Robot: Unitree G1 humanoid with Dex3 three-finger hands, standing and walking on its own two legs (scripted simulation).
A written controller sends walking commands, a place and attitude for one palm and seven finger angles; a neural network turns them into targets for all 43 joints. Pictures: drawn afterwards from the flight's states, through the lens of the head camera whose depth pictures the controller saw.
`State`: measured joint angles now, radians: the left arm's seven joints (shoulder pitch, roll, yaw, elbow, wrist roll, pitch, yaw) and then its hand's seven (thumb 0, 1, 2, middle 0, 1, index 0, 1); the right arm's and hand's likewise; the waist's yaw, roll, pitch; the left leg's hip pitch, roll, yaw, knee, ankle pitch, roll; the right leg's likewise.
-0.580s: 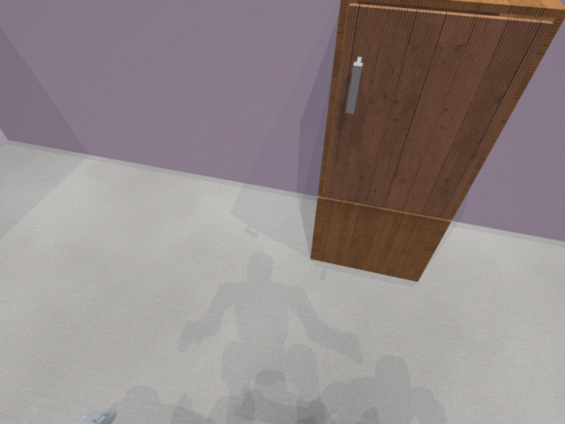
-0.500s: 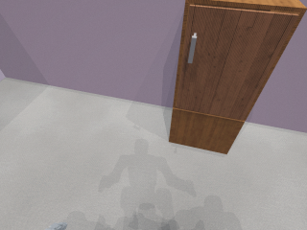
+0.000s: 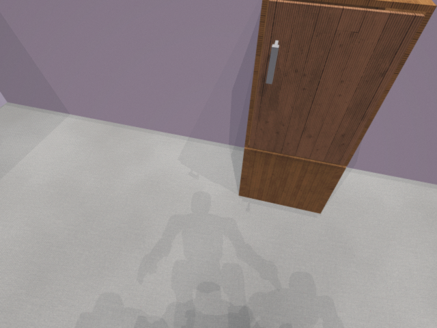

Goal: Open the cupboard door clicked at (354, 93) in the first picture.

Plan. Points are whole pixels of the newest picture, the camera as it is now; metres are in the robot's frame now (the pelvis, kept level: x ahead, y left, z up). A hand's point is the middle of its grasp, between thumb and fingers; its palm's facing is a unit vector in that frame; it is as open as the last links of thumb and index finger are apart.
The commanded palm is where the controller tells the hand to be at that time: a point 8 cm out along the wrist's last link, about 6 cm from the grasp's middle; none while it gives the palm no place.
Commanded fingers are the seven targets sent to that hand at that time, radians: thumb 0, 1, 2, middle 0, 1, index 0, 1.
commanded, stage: stand and wait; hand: left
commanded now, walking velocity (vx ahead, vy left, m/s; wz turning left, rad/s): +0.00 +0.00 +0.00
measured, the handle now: (272, 62) +0.89 -0.13 +0.07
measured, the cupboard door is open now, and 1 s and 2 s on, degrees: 0 0 0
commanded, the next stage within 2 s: look at it before walking up in 0.24 s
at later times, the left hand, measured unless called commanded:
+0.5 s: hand out of the picture +0.09 +0.24 -0.15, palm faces -0.04 -0.94 -0.33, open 7.4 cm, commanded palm none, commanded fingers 0.00 0.90 0.90 -0.20 -0.30 -0.20 -0.30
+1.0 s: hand out of the picture +0.09 +0.24 -0.15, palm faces -0.03 -0.94 -0.33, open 7.4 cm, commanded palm none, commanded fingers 0.00 0.90 0.90 -0.20 -0.30 -0.20 -0.30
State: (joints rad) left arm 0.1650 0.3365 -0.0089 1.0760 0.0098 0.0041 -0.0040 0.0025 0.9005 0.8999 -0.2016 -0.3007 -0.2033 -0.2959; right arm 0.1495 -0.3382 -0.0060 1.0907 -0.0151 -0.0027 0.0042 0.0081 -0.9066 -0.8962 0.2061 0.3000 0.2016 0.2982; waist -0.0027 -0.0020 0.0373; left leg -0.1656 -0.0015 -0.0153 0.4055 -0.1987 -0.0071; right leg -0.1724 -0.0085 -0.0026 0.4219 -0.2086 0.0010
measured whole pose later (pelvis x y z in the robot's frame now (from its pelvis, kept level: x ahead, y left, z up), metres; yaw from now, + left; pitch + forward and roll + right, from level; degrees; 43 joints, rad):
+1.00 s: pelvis +0.02 +0.00 +0.00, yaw +0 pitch -2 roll +0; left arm 0.13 0.34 -0.01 1.09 0.01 0.00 0.00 0.00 0.90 0.90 -0.20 -0.30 -0.20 -0.30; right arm 0.11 -0.34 0.00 1.10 -0.01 -0.01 0.00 0.01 -0.91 -0.90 0.21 0.30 0.20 0.30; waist 0.00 0.00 0.04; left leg -0.12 0.00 -0.02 0.35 -0.19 -0.01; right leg -0.13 0.00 0.00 0.37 -0.20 0.00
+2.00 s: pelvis +0.07 -0.05 +0.00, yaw -14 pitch +1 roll +0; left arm 0.46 0.15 0.03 1.08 0.03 -0.03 0.00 0.00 0.90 0.90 -0.20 -0.30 -0.20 -0.30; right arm 0.16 -0.21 -0.06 0.99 -0.03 0.00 0.01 0.01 -0.91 -0.90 0.20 0.30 0.20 0.30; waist 0.03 0.01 0.00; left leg -0.55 0.09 0.08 1.04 -0.32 -0.03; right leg -0.11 0.08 -0.01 0.41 -0.31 -0.08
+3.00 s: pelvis +0.32 -0.17 -0.01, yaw -15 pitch -1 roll +1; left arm 0.11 0.14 0.04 0.99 0.02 0.00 0.05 -0.02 0.92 0.90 -0.20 -0.30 -0.20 -0.30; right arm 0.15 -0.22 -0.09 1.01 -0.03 0.08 -0.02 0.00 -0.91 -0.90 0.20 0.30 0.20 0.30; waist -0.01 0.05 0.10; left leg -0.53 0.00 -0.01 1.21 -0.38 -0.07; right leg -0.32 -0.07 -0.16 0.50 -0.15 -0.05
